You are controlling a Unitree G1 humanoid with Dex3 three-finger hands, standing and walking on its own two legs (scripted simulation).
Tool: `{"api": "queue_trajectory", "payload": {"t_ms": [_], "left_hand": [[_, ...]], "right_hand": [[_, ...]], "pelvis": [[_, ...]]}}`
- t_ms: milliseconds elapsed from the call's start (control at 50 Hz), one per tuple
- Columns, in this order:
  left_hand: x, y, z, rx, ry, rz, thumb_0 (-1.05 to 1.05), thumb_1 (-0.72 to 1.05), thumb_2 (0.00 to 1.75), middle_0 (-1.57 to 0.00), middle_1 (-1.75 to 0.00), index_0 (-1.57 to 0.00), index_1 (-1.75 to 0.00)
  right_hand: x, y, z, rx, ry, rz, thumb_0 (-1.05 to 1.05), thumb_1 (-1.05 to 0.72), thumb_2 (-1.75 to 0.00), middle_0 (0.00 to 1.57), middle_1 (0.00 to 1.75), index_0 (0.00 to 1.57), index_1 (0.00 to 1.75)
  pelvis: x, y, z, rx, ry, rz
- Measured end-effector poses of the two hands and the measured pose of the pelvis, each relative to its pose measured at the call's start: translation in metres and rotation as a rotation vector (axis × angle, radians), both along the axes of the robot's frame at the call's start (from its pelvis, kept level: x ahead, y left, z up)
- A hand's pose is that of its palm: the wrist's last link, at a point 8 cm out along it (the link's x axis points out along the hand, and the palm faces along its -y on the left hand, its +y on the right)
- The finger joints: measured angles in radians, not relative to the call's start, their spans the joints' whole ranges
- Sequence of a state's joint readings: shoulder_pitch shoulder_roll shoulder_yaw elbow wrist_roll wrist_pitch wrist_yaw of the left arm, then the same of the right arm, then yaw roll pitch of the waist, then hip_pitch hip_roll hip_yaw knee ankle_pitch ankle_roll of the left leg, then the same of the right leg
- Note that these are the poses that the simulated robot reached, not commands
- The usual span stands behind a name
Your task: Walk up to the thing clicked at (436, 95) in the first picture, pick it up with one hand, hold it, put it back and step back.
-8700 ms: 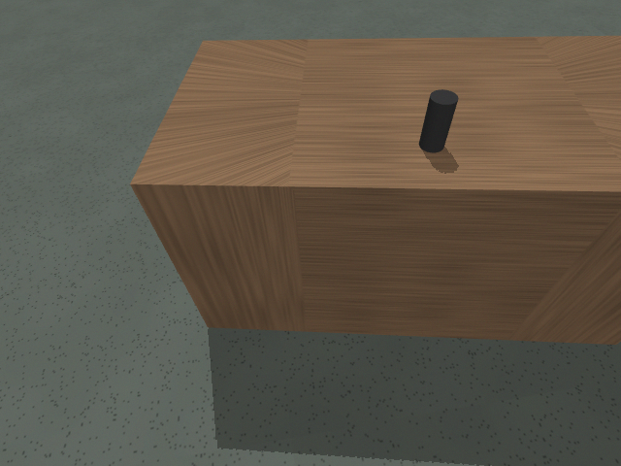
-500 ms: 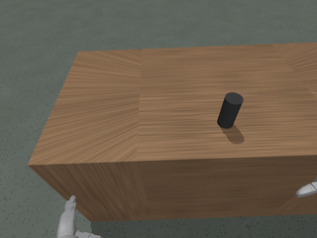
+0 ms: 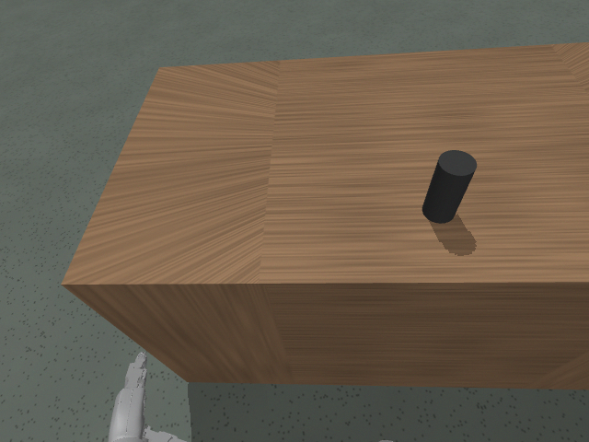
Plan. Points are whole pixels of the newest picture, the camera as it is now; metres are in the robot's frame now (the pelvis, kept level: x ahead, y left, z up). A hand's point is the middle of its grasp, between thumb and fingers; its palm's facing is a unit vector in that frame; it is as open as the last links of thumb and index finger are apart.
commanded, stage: go down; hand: right
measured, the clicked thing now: (447, 188) +0.50 -0.21 +0.00
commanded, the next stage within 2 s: approach in 1.96 s
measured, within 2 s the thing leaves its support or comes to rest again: neither
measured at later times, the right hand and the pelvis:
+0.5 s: hand out of the picture +0.36 -0.37 +0.11, palm faces +0.18 +0.98 +0.01, open 17.6 cm; pelvis +0.00 -0.01 -0.01, yaw +0 degrees
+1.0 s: hand out of the picture +0.39 -0.39 +0.12, palm faces +0.20 +0.98 +0.01, open 17.6 cm; pelvis +0.00 -0.01 -0.02, yaw +1 degrees
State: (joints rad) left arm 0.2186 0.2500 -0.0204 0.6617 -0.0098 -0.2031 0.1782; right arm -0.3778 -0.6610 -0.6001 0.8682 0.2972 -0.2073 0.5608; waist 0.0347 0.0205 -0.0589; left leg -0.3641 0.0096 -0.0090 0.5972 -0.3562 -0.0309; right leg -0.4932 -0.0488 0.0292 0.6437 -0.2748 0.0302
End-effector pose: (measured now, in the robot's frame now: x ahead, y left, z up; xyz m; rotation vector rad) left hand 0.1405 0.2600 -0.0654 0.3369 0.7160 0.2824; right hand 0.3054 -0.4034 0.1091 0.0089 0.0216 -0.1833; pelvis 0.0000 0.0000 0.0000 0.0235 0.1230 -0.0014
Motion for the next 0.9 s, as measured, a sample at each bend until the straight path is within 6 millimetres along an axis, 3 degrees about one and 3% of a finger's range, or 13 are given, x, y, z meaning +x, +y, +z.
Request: {"api": "queue_trajectory", "payload": {"t_ms": [380, 900], "left_hand": [[0.004, -0.006, 0.001, 0.009, -0.03, -0.015, -0.01, -0.54, 0.06, -0.07, -0.07, -0.06, -0.06], [-0.008, -0.013, -0.002, 0.029, -0.029, -0.024, -0.01, -0.54, 0.06, -0.06, -0.06, -0.06, -0.06]], "right_hand": [[0.021, -0.015, 0.003, 0.003, -0.007, -0.007, -0.02, 0.57, -0.06, 0.03, 0.05, 0.04, 0.06], [0.048, -0.032, 0.008, 0.004, -0.007, -0.018, -0.02, 0.57, -0.06, 0.04, 0.05, 0.05, 0.06]], "pelvis": [[0.005, -0.005, -0.008, 0.011, 0.038, 0.001], [-0.001, -0.01, -0.019, 0.025, 0.088, 0.006]]}}
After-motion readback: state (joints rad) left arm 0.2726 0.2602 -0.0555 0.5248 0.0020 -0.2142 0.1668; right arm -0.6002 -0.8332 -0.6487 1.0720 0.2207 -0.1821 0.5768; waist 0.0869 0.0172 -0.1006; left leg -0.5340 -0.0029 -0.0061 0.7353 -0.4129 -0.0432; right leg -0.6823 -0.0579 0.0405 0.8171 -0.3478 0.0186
